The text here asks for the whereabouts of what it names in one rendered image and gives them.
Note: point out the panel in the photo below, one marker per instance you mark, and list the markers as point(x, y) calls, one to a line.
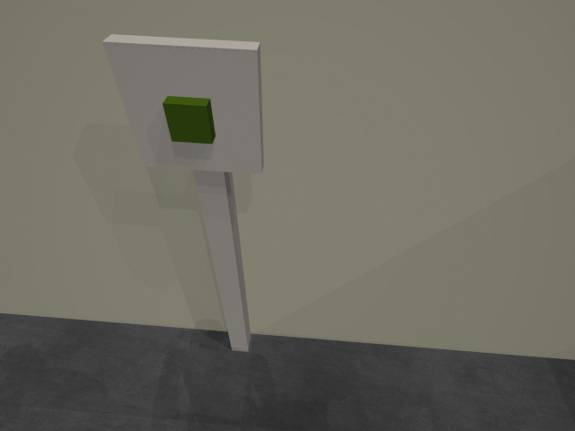
point(148, 69)

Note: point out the button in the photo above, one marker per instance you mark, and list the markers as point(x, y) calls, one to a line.
point(189, 119)

